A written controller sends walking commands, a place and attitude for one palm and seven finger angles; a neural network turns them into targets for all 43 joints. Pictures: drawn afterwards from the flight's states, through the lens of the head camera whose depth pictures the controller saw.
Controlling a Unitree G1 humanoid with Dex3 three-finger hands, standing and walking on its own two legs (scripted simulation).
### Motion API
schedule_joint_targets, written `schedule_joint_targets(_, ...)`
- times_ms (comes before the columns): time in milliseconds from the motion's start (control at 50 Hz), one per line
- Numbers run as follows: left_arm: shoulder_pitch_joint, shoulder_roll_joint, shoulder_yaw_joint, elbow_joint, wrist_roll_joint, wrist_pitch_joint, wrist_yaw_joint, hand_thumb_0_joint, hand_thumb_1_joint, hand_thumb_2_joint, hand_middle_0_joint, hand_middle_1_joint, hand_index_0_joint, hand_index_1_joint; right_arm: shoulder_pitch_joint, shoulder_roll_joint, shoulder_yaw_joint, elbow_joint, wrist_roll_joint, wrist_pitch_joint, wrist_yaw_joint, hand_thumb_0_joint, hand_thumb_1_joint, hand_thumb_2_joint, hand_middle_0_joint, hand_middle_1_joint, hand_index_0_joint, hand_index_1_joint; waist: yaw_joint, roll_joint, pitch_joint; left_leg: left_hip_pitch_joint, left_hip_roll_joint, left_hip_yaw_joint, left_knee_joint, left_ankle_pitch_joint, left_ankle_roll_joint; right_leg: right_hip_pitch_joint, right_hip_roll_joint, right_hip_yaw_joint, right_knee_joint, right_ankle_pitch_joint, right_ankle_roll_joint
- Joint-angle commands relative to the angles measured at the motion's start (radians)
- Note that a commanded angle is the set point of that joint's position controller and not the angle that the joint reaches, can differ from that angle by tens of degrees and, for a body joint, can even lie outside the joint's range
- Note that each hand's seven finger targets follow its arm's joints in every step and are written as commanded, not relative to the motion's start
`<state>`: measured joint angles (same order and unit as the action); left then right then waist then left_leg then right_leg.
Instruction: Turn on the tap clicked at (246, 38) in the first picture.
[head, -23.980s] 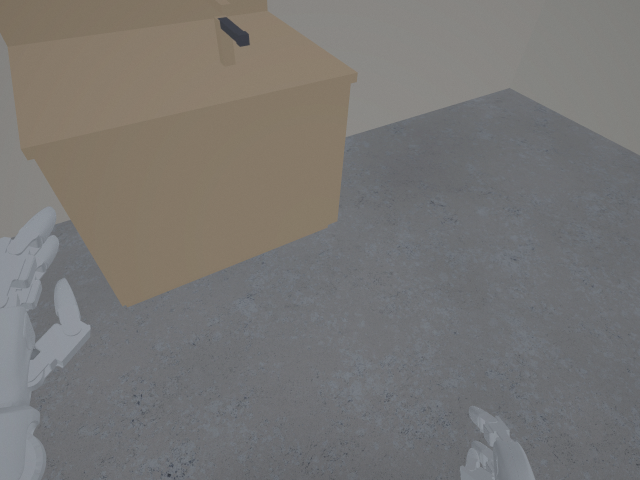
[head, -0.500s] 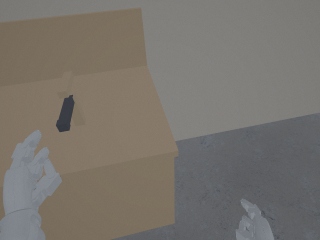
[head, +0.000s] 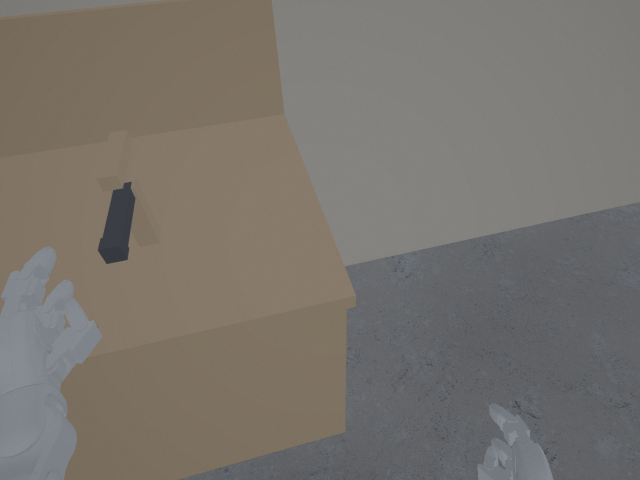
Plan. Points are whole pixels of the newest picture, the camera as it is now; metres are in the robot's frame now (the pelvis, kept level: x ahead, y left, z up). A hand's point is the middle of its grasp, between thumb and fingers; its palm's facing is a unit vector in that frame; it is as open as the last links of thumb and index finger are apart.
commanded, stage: reach beside the lever's end, fingers flat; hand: left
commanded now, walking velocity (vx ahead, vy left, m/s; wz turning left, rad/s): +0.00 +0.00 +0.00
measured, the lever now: (114, 249) +0.37 +0.33 +0.10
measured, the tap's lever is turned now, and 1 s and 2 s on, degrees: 0 0 0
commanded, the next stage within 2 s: push the lever round in 1.62 s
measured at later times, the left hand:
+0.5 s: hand (81, 307) +0.26 +0.31 +0.12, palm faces +0.55 -0.83 -0.09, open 7.6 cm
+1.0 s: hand (83, 280) +0.31 +0.35 +0.10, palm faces +0.57 -0.81 -0.11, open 7.8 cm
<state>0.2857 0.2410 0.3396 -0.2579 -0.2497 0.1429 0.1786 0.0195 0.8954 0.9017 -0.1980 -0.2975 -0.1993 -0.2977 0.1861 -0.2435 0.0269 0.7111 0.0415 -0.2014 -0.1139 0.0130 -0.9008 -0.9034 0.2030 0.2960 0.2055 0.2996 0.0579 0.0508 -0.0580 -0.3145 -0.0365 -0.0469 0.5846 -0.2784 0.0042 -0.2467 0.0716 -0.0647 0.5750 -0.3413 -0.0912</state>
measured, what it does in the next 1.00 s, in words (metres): stands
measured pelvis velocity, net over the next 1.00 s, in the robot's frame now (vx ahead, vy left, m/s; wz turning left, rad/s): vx -0.01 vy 0.03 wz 0.00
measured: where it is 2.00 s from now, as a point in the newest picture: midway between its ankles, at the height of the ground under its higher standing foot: outside the picture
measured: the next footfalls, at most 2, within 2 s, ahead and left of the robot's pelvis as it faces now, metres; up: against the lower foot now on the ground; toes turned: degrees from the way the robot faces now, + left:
none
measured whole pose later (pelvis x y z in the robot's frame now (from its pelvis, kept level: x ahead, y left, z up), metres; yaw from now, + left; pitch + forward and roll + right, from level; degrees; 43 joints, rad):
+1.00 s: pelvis -0.01 +0.03 +0.00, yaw +0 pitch +4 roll -1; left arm -0.14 0.35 0.44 0.31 -0.18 -0.01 0.14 0.02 0.90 0.90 -0.16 -0.18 -0.16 -0.18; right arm 0.22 -0.26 0.03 0.72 0.03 -0.15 -0.11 0.01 -0.90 -0.90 0.20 0.30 0.21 0.30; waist 0.01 0.04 -0.04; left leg -0.42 -0.05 -0.04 0.64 -0.28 0.04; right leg -0.34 0.06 -0.06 0.60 -0.33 -0.06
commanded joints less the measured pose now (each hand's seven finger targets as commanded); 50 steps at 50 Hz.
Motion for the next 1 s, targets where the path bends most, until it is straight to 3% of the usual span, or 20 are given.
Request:
schedule_joint_targets(0, -0.136, 0.224, 0.127, -0.203, 0.019, -0.101, 0.014, 0.000, 0.900, 0.900, -0.192, -0.275, -0.192, -0.275, -0.129, -0.104, -0.035, -0.162, -0.007, -0.052, 0.001, 0.000, -0.900, -0.900, 0.200, 0.300, 0.200, 0.300, 0.011, -0.009, -0.117, 0.055, -0.001, -0.002, -0.036, 0.193, 0.030, 0.014, -0.089, 0.080, -0.096, 0.350, 0.091)
schedule_joint_targets(200, -0.254, 0.214, 0.091, -0.130, 0.026, -0.133, -0.007, 0.000, 0.900, 0.900, -0.183, -0.250, -0.183, -0.250, -0.122, -0.115, -0.037, -0.152, -0.008, -0.051, -0.002, 0.000, -0.900, -0.900, 0.200, 0.300, 0.200, 0.300, -0.007, 0.015, -0.122, 0.084, 0.003, -0.020, -0.048, 0.203, 0.020, -0.028, -0.064, 0.049, -0.086, 0.260, 0.064)
schedule_joint_targets(220, -0.277, 0.200, 0.080, -0.121, 0.024, -0.136, -0.008, 0.000, 0.900, 0.900, -0.182, -0.247, -0.182, -0.247, -0.123, -0.115, -0.038, -0.156, -0.009, -0.051, -0.002, 0.000, -0.900, -0.900, 0.200, 0.300, 0.200, 0.300, -0.014, -0.023, -0.119, 0.086, 0.005, -0.023, -0.051, 0.208, 0.018, -0.026, -0.064, 0.044, -0.083, 0.265, 0.065)
schedule_joint_targets(300, -0.286, 0.230, 0.110, -0.088, 0.033, -0.130, -0.003, 0.000, 0.900, 0.900, -0.179, -0.238, -0.179, -0.238, -0.123, -0.114, -0.040, -0.154, -0.008, -0.041, 0.000, 0.000, -0.900, -0.900, 0.200, 0.300, 0.200, 0.300, 0.005, 0.018, -0.139, 0.089, 0.006, -0.025, -0.057, 0.215, 0.007, -0.021, -0.059, 0.041, -0.081, 0.251, 0.059)
schedule_joint_targets(320, -0.319, 0.204, 0.078, -0.097, 0.035, -0.134, -0.003, 0.000, 0.900, 0.900, -0.178, -0.235, -0.178, -0.235, -0.126, -0.113, -0.038, -0.159, -0.009, -0.039, 0.002, 0.000, -0.900, -0.900, 0.200, 0.300, 0.200, 0.300, -0.009, 0.030, -0.146, 0.101, 0.007, -0.027, -0.058, 0.222, 0.002, -0.027, -0.060, 0.038, -0.077, 0.249, 0.058)
schedule_joint_targets(380, -0.311, 0.203, 0.078, -0.078, 0.041, -0.137, 0.005, 0.000, 0.900, 0.900, -0.176, -0.228, -0.176, -0.228, -0.123, -0.115, -0.040, -0.164, -0.014, -0.035, 0.008, 0.000, -0.900, -0.900, 0.200, 0.300, 0.200, 0.300, -0.002, 0.011, -0.159, 0.100, 0.008, -0.030, -0.056, 0.246, -0.003, -0.020, -0.056, 0.034, -0.071, 0.263, 0.056)
schedule_joint_targets(400, -0.292, 0.247, 0.133, -0.062, 0.044, -0.137, 0.013, 0.000, 0.900, 0.900, -0.175, -0.225, -0.175, -0.225, -0.115, -0.115, -0.043, -0.158, -0.014, -0.030, 0.008, 0.000, -0.900, -0.900, 0.200, 0.300, 0.200, 0.300, 0.008, 0.002, -0.158, 0.097, 0.012, -0.033, -0.060, 0.254, -0.008, -0.014, -0.052, 0.030, -0.072, 0.262, 0.054)
schedule_joint_targets(440, -0.340, 0.202, 0.076, -0.043, 0.048, -0.141, 0.012, 0.000, 0.900, 0.900, -0.173, -0.220, -0.173, -0.220, -0.122, -0.114, -0.038, -0.164, -0.011, -0.023, 0.011, 0.000, -0.900, -0.900, 0.200, 0.300, 0.200, 0.300, -0.010, -0.013, -0.133, 0.085, 0.012, -0.033, -0.060, 0.228, -0.004, -0.034, -0.053, 0.030, -0.072, 0.240, 0.057)
schedule_joint_targets(500, -0.391, 0.244, 0.113, 0.009, 0.051, -0.143, 0.014, 0.000, 0.900, 0.900, -0.171, -0.212, -0.171, -0.212, -0.118, -0.119, -0.037, -0.149, -0.011, -0.016, 0.006, 0.000, -0.900, -0.900, 0.200, 0.300, 0.200, 0.300, -0.011, 0.001, -0.107, 0.070, 0.013, -0.040, -0.069, 0.178, -0.003, -0.056, -0.049, 0.032, -0.084, 0.187, 0.056)
schedule_joint_targets(520, -0.439, 0.229, 0.089, 0.022, 0.051, -0.146, 0.010, 0.000, 0.900, 0.900, -0.170, -0.210, -0.170, -0.210, -0.127, -0.120, -0.035, -0.152, -0.009, -0.014, 0.004, 0.000, -0.900, -0.900, 0.200, 0.300, 0.200, 0.300, -0.027, 0.001, -0.098, 0.068, 0.012, -0.042, -0.072, 0.147, 0.000, -0.071, -0.051, 0.035, -0.088, 0.160, 0.057)
schedule_joint_targets(600, -0.510, 0.301, 0.134, 0.072, 0.064, -0.166, 0.008, 0.000, 0.900, 0.900, -0.167, -0.200, -0.167, -0.200, -0.117, -0.127, -0.035, -0.139, -0.013, -0.012, -0.003, 0.000, -0.900, -0.900, 0.200, 0.300, 0.200, 0.300, -0.021, 0.032, -0.129, 0.068, 0.008, -0.041, -0.069, 0.120, 0.008, -0.064, -0.051, 0.046, -0.090, 0.140, 0.054)
schedule_joint_targets(620, -0.522, 0.276, 0.111, 0.068, 0.066, -0.175, 0.002, 0.000, 0.900, 0.900, -0.166, -0.198, -0.166, -0.198, -0.118, -0.123, -0.035, -0.146, -0.014, -0.012, -0.001, 0.000, -0.900, -0.900, 0.200, 0.300, 0.200, 0.300, -0.024, 0.057, -0.156, 0.080, 0.005, -0.040, -0.067, 0.132, 0.005, -0.057, -0.052, 0.045, -0.082, 0.149, 0.053)
schedule_joint_targets(700, -0.547, 0.307, 0.131, 0.146, 0.066, -0.200, -0.011, 0.000, 0.900, 0.900, -0.162, -0.187, -0.162, -0.187, -0.098, -0.131, -0.036, -0.132, -0.016, -0.012, 0.000, 0.000, -0.900, -0.900, 0.200, 0.300, 0.200, 0.300, -0.028, 0.043, -0.169, 0.072, 0.009, -0.045, -0.056, 0.145, 0.006, -0.061, -0.046, 0.041, -0.075, 0.166, 0.053)
schedule_joint_targets(720, -0.569, 0.282, 0.112, 0.156, 0.058, -0.206, -0.016, 0.000, 0.900, 0.900, -0.162, -0.185, -0.162, -0.185, -0.096, -0.130, -0.037, -0.136, -0.015, -0.013, 0.001, 0.000, -0.900, -0.900, 0.200, 0.300, 0.200, 0.300, -0.036, 0.027, -0.164, 0.070, 0.007, -0.046, -0.054, 0.139, 0.008, -0.066, -0.047, 0.041, -0.075, 0.167, 0.055)
schedule_joint_targets(780, -0.602, 0.317, 0.138, 0.259, 0.045, -0.200, -0.032, 0.000, 0.900, 0.900, -0.159, -0.177, -0.159, -0.177, -0.087, -0.142, -0.037, -0.133, -0.010, -0.008, -0.003, 0.000, -0.900, -0.900, 0.200, 0.300, 0.200, 0.300, -0.039, -0.025, -0.145, 0.023, 0.004, -0.039, -0.051, 0.103, 0.020, -0.068, -0.048, 0.046, -0.082, 0.155, 0.061)
schedule_joint_targets(800, -0.599, 0.360, 0.179, 0.296, 0.051, -0.198, -0.033, 0.000, 0.900, 0.900, -0.158, -0.175, -0.158, -0.175, -0.079, -0.144, -0.039, -0.125, -0.009, -0.002, -0.006, 0.000, -0.900, -0.900, 0.200, 0.300, 0.200, 0.300, -0.030, -0.021, -0.135, 0.011, 0.004, -0.039, -0.053, 0.097, 0.021, -0.065, -0.047, 0.047, -0.084, 0.148, 0.059)
schedule_joint_targets(840, -0.654, 0.342, 0.141, 0.301, 0.056, -0.202, -0.042, 0.000, 0.900, 0.900, -0.157, -0.170, -0.157, -0.170, -0.077, -0.145, -0.037, -0.137, -0.005, -0.001, -0.005, 0.000, -0.900, -0.900, 0.200, 0.300, 0.200, 0.300, -0.040, 0.002, -0.150, 0.015, 0.002, -0.035, -0.048, 0.099, 0.025, -0.070, -0.049, 0.050, -0.079, 0.153, 0.061)
schedule_joint_targets(900, -0.692, 0.400, 0.179, 0.332, 0.074, -0.221, -0.038, 0.000, 0.900, 0.900, -0.154, -0.163, -0.154, -0.163, -0.056, -0.150, -0.039, -0.129, -0.010, 0.004, -0.003, 0.000, -0.900, -0.900, 0.200, 0.300, 0.200, 0.300, -0.038, 0.047, -0.162, 0.017, 0.003, -0.037, -0.037, 0.112, 0.025, -0.079, -0.047, 0.052, -0.071, 0.160, 0.058)
schedule_joint_targets(920, -0.729, 0.382, 0.160, 0.317, 0.075, -0.236, -0.037, 0.000, 0.900, 0.900, -0.153, -0.160, -0.153, -0.160, -0.049, -0.149, -0.040, -0.134, -0.014, 0.002, 0.000, 0.000, -0.900, -0.900, 0.200, 0.300, 0.200, 0.300, -0.050, 0.056, -0.189, 0.032, 0.002, -0.036, -0.030, 0.124, 0.026, -0.080, -0.048, 0.052, -0.064, 0.174, 0.060)
schedule_joint_targets(980, -0.739, 0.414, 0.190, 0.357, 0.074, -0.281, -0.044, 0.000, 0.900, 0.900, -0.151, -0.152, -0.151, -0.152, -0.024, -0.157, -0.049, -0.126, -0.019, 0.003, 0.007, 0.000, -0.900, -0.900, 0.200, 0.300, 0.200, 0.300, -0.053, 0.022, -0.230, 0.027, 0.004, -0.036, -0.009, 0.166, 0.028, -0.068, -0.042, 0.052, -0.045, 0.220, 0.061)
